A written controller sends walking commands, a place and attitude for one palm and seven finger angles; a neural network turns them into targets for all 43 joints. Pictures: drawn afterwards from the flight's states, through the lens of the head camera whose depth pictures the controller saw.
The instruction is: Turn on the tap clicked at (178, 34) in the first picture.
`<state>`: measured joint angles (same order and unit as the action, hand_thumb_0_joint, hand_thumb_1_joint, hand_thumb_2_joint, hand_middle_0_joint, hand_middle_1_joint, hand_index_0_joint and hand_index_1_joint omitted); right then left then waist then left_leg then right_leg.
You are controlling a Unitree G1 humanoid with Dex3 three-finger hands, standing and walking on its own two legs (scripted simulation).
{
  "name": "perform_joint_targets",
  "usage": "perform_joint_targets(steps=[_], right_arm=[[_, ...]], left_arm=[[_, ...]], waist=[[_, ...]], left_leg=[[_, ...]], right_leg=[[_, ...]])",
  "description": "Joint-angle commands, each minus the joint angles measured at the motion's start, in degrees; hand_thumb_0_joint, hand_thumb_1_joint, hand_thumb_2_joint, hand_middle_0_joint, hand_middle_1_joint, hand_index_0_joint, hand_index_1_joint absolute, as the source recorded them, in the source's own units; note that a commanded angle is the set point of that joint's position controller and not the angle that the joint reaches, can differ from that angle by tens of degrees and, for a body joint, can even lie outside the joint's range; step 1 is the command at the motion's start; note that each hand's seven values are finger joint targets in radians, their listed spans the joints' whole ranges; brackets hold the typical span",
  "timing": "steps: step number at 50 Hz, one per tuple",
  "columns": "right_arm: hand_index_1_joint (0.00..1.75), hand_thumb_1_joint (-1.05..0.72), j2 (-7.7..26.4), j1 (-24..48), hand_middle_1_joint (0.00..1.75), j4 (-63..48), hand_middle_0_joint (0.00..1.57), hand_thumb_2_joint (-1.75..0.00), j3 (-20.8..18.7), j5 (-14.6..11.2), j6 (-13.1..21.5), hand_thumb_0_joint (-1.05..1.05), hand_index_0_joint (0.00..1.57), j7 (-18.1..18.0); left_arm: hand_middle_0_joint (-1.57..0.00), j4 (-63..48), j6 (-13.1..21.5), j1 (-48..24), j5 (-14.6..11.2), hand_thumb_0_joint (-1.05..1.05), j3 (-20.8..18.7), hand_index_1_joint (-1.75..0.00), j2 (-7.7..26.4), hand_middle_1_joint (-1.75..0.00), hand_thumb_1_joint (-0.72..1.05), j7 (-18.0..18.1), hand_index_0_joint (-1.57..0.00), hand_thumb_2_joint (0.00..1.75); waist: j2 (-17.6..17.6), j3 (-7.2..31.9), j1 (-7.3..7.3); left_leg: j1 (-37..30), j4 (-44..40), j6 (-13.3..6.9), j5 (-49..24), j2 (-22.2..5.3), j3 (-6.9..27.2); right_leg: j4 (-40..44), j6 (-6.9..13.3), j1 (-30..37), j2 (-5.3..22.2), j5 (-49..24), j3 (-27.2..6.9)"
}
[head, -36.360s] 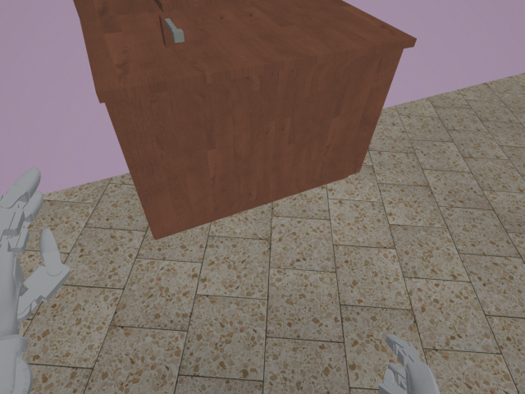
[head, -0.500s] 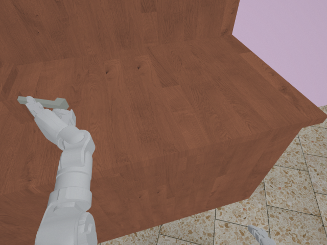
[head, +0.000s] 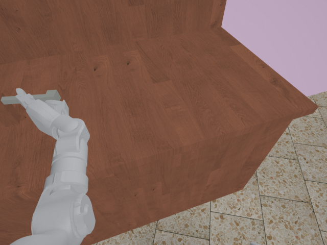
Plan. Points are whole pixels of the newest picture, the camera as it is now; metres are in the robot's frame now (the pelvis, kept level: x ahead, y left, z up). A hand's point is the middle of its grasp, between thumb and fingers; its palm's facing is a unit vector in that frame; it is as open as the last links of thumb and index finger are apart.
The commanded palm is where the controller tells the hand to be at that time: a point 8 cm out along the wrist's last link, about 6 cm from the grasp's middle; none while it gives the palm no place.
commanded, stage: lift the hand up off the lever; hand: left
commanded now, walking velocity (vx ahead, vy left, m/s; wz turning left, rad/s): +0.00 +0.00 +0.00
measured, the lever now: (52, 97) +0.45 +0.30 +0.13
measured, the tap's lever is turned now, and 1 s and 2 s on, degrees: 76 76 76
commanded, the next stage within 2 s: none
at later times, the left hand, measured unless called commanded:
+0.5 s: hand (64, 101) +0.42 +0.26 +0.15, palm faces +0.83 -0.55 -0.05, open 7.8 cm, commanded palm +0.37 +0.27 +0.15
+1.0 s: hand (55, 98) +0.40 +0.26 +0.17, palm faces +0.83 -0.55 -0.04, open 7.8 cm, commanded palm +0.35 +0.27 +0.17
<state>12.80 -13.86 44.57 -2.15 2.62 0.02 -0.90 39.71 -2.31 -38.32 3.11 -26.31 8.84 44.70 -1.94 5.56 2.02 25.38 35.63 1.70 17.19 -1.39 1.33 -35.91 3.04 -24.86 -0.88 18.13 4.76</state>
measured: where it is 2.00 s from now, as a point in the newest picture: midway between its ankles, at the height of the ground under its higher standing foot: outside the picture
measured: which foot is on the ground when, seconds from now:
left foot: down 0.00-1.00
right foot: down 0.00-1.00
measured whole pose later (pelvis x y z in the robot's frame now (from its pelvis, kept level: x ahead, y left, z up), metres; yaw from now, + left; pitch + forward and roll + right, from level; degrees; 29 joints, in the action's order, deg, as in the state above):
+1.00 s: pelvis +0.02 -0.01 +0.01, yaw +1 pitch +2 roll +1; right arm 13.1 -8.6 44.4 -1.2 0.7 0.6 -2.4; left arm 22.4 -16.3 -31.6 -0.1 -21.4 6.3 41.3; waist -2.4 4.5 -1.8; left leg 14.8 28.3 2.2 15.7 -1.3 1.8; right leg -29.8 3.4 -14.6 -1.0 17.6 5.2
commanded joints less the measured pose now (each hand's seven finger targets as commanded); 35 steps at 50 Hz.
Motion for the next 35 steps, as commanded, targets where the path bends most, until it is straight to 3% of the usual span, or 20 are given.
perform_joint_targets(steps=[1,6,7,11,12,13,17,21,22,25,27,29,30,31,32,34,35], right_arm=[[0.30,-0.90,7.2,3.4,0.30,-7.8,0.20,-0.90,-2.3,-0.6,2.5,0.00,0.20,0.1],[0.30,-0.90,7.3,4.7,0.30,-7.9,0.20,-0.90,-2.0,-1.0,3.0,0.00,0.20,-0.3],[0.30,-0.90,7.5,4.9,0.30,-7.6,0.20,-0.90,-2.0,-1.0,3.0,0.00,0.20,-0.5],[0.30,-0.90,7.0,5.5,0.30,-7.3,0.20,-0.90,-1.8,-1.0,3.9,0.00,0.20,-0.5],[0.30,-0.90,7.2,5.6,0.30,-7.1,0.20,-0.90,-1.8,-1.0,4.0,0.00,0.20,-0.6],[0.30,-0.90,7.0,5.7,0.30,-7.2,0.20,-0.90,-1.7,-1.1,4.1,0.00,0.20,-0.6],[0.30,-0.90,7.1,6.3,0.30,-6.7,0.20,-0.90,-1.6,-1.0,4.4,0.00,0.20,-0.8],[0.30,-0.90,6.9,6.9,0.30,-6.9,0.20,-0.90,-1.5,-0.8,4.4,0.00,0.20,-0.8],[0.30,-0.90,7.0,6.9,0.30,-6.8,0.20,-0.90,-1.6,-0.7,4.2,0.00,0.20,-0.9],[0.30,-0.90,6.4,7.4,0.30,-7.0,0.20,-0.90,-1.5,-0.7,4.0,0.00,0.20,-0.5],[0.30,-0.90,6.5,7.6,0.30,-7.2,0.20,-0.90,-1.6,-0.5,3.7,0.00,0.20,-0.5],[0.30,-0.90,6.2,7.8,0.30,-8.0,0.20,-0.90,-1.7,-0.8,3.4,0.00,0.20,-0.3],[0.30,-0.90,6.2,7.8,0.30,-8.0,0.20,-0.90,-1.6,-0.8,3.2,0.00,0.20,-0.3],[0.30,-0.90,6.2,8.2,0.30,-8.2,0.20,-0.90,-1.5,-0.8,3.2,0.00,0.20,-0.2],[0.30,-0.90,6.4,8.3,0.30,-8.0,0.20,-0.90,-1.6,-0.9,3.1,0.00,0.20,-0.4],[0.30,-0.90,6.1,8.9,0.30,-8.3,0.20,-0.90,-1.6,-1.1,3.2,0.00,0.20,-0.4],[0.30,-0.90,6.0,9.2,0.30,-8.3,0.20,-0.90,-1.5,-1.1,3.4,0.00,0.20,-0.3]], left_arm=[[-0.15,-14.9,3.1,-21.3,2.0,0.00,1.5,-0.15,13.0,-0.15,0.90,-0.2,-0.15,0.90],[-0.15,-16.0,1.6,-21.8,1.3,0.00,3.2,-0.15,12.0,-0.15,0.90,-1.3,-0.15,0.90],[-0.15,-16.3,1.6,-22.3,1.5,0.00,2.0,-0.15,13.7,-0.15,0.90,-1.4,-0.15,0.90],[-0.15,-17.7,1.5,-24.4,1.3,0.00,6.2,-0.15,9.5,-0.15,0.90,-1.7,-0.15,0.90],[-0.15,-17.9,1.6,-24.6,1.4,0.00,5.2,-0.15,10.6,-0.15,0.90,-1.7,-0.15,0.90],[-0.15,-18.1,1.4,-24.6,1.4,0.00,7.3,-0.15,8.4,-0.15,0.90,-1.8,-0.15,0.90],[-0.15,-17.4,0.1,-24.5,0.8,0.00,6.3,-0.15,9.0,-0.15,0.90,-1.4,-0.15,0.90],[-0.15,-18.2,-1.2,-26.0,0.7,0.00,7.1,-0.15,7.7,-0.15,0.90,-0.8,-0.15,0.90],[-0.15,-18.8,-1.4,-25.6,1.1,0.00,5.4,-0.15,9.4,-0.15,0.90,-0.5,-0.15,0.90],[-0.15,-19.7,-2.4,-25.6,1.5,0.00,6.4,-0.15,7.9,-0.15,0.90,0.1,-0.15,0.90],[-0.15,-21.1,-3.1,-24.5,2.0,0.00,4.4,-0.15,9.9,-0.15,0.90,0.5,-0.15,0.90],[-0.15,-23.4,-3.9,-22.1,1.8,0.00,4.8,-0.15,9.1,-0.15,0.90,0.3,-0.15,0.90],[-0.15,-23.6,-4.4,-21.6,1.8,0.00,4.8,-0.15,9.1,-0.15,0.90,0.1,-0.15,0.90],[-0.15,-24.4,-4.9,-21.6,1.8,0.00,5.9,-0.15,8.0,-0.15,0.90,-0.2,-0.15,0.90],[-0.15,-25.3,-5.1,-21.6,2.0,0.00,4.9,-0.15,9.3,-0.15,0.90,-0.4,-0.15,0.90],[-0.15,-27.3,-5.6,-21.2,1.9,0.00,5.9,-0.15,8.5,-0.15,0.90,-0.6,-0.15,0.90],[-0.15,-28.4,-5.8,-21.9,1.8,0.00,7.4,-0.15,7.1,-0.15,0.90,-0.8,-0.15,0.90]], waist=[[2.6,18.4,-1.33],[2.2,14.4,-0.86],[1.6,13.9,-1.09],[-0.1,13.6,-0.25],[-0.1,13.4,-0.44],[-0.3,13.7,-0.26],[-0.2,14.2,-0.93],[2.2,15.5,-0.76],[2.2,16.6,-1.60],[1.0,16.9,-1.70],[0.7,18.5,-2.57],[1.1,19.7,-3.20],[2.3,19.2,-3.11],[1.9,18.6,-2.90],[1.5,18.6,-3.18],[0.7,17.7,-3.19],[0.2,17.1,-2.83]], left_leg=[[-6.0,-2.8,-3.0,-16.3,1.9,-1.9],[-6.5,-4.5,-3.3,-13.0,1.9,-2.1],[-6.5,-5.0,-3.2,-12.7,1.9,-1.6],[-8.5,-5.2,-3.1,-11.7,1.9,-1.5],[-8.8,-5.7,-3.1,-11.4,1.8,-1.1],[-9.3,-5.9,-2.9,-11.5,1.8,-1.0],[-9.8,-6.4,-2.5,-11.8,1.9,-0.6],[-10.7,-6.0,-2.6,-14.5,1.9,-1.3],[-10.9,-6.3,-2.4,-15.6,1.8,-0.9],[-11.6,-5.8,-2.2,-18.0,1.7,-1.5],[-12.1,-5.7,-2.2,-20.1,1.7,-1.6],[-12.7,-5.3,-2.2,-23.2,1.6,-2.2],[-12.5,-5.4,-2.2,-23.8,1.5,-2.1],[-12.7,-5.3,-2.2,-23.8,1.5,-2.4],[-13.0,-5.6,-2.2,-24.5,1.4,-2.0],[-13.4,-5.7,-2.2,-24.2,1.3,-2.3],[-13.9,-5.7,-2.2,-24.5,1.4,-2.4]], right_leg=[[5.1,-2.2,13.4,1.2,-20.2,-1.8],[7.2,-2.2,11.9,1.1,-15.3,-2.0],[7.4,-2.0,11.8,1.1,-14.1,-1.8],[7.9,-1.8,10.0,0.8,-12.0,-1.8],[8.0,-1.7,10.0,0.8,-11.2,-1.6],[7.9,-1.6,9.8,0.7,-10.9,-1.5],[8.2,-1.4,10.5,0.7,-10.9,-1.3],[8.2,-1.7,11.8,1.0,-14.3,-1.4],[7.8,-1.5,12.6,0.9,-15.0,-1.2],[7.4,-1.5,13.1,1.0,-17.5,-1.1],[7.0,-1.4,14.7,1.1,-19.8,-1.2],[6.4,-1.4,16.8,1.2,-24.1,-1.2],[6.3,-1.5,17.3,1.4,-25.1,-1.1],[6.5,-1.6,16.9,1.4,-25.4,-1.2],[6.5,-1.4,17.2,1.3,-25.4,-1.0],[6.7,-1.4,17.0,1.4,-25.0,-1.1],[6.9,-1.4,16.8,1.4,-25.6,-1.1]])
